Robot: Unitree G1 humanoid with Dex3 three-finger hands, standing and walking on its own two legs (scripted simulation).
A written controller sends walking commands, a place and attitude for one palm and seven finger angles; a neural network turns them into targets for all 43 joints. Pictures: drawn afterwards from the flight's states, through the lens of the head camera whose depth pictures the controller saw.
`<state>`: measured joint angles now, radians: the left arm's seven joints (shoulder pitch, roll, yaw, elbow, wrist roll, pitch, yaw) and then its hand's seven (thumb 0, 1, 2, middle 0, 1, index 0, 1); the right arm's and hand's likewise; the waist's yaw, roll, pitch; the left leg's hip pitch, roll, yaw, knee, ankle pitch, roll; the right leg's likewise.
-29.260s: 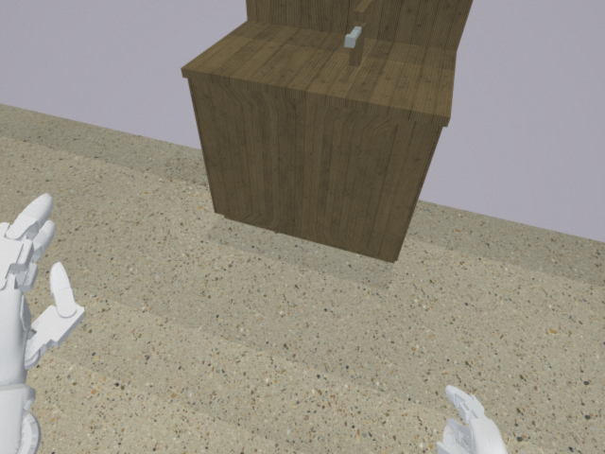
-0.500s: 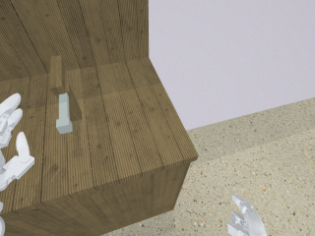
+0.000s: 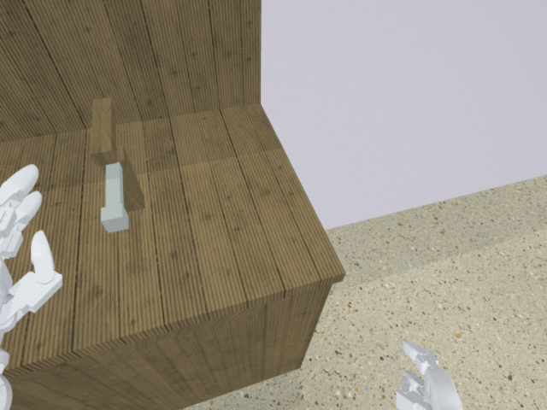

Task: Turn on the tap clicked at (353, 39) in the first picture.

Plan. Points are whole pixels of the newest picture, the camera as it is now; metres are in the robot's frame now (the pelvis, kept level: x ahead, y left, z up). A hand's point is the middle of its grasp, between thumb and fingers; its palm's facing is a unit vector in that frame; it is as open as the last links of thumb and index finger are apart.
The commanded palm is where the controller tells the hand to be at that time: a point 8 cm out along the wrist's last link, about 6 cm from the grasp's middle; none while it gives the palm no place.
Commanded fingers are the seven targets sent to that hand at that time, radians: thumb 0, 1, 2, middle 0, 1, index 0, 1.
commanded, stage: shuffle to correct the standing spot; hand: left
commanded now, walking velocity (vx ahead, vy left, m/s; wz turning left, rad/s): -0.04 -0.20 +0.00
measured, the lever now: (115, 218) +0.34 +0.25 +0.10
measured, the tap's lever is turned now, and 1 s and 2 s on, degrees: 0 0 0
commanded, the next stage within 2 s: come to a stop and stand still in 1.14 s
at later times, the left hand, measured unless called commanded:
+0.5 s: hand (49, 280) +0.21 +0.24 +0.17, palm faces +0.33 -0.86 -0.39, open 7.4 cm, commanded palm +0.16 +0.28 +0.18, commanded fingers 0.00 0.90 0.90 -0.20 -0.30 -0.20 -0.30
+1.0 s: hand (51, 279) +0.21 +0.24 +0.17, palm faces +0.34 -0.85 -0.40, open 7.4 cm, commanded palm +0.15 +0.28 +0.18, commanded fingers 0.00 0.90 0.90 -0.20 -0.30 -0.20 -0.30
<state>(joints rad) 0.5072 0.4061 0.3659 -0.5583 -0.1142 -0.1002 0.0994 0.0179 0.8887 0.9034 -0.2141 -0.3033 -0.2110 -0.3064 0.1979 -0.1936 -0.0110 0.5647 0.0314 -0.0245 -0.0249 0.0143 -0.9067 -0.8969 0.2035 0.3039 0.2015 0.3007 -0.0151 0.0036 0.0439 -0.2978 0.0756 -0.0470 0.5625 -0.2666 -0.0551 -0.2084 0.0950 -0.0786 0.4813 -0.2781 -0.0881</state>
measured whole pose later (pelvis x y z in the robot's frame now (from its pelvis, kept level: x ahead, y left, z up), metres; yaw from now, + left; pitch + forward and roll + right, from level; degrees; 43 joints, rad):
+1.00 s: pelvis +0.00 +0.00 +0.00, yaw +1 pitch +0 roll -1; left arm 0.50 0.40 0.37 -0.56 -0.11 -0.10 0.11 0.02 0.89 0.90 -0.21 -0.30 -0.21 -0.31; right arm 0.20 -0.19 0.00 0.57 0.03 -0.03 -0.02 0.01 -0.91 -0.90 0.20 0.30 0.20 0.30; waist -0.01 0.02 0.04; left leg -0.31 0.07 -0.06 0.55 -0.25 -0.06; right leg -0.21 0.09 -0.09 0.47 -0.27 -0.09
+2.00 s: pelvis -0.02 +0.08 +0.01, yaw +0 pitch -1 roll -2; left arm 0.37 0.33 0.32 -0.43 -0.01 -0.20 0.09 0.02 0.89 0.90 -0.21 -0.30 -0.21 -0.31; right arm 0.20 -0.15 0.05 0.58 0.00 -0.16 -0.01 0.02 -0.90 -0.90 0.21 0.30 0.20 0.30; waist 0.03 -0.04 0.05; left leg -0.25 -0.04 0.05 0.46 -0.20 0.07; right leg -0.19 -0.02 -0.03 0.40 -0.20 0.02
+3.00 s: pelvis -0.01 +0.05 +0.01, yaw +0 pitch +0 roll -1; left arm 0.42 0.37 0.35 -0.49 -0.06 -0.17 0.10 0.02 0.89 0.90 -0.21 -0.30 -0.21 -0.31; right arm 0.20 -0.18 0.01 0.57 0.02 -0.09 -0.03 0.02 -0.91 -0.90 0.20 0.30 0.20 0.30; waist 0.02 -0.03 0.04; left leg -0.23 0.00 0.03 0.42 -0.20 0.03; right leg -0.16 0.02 -0.05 0.37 -0.21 -0.01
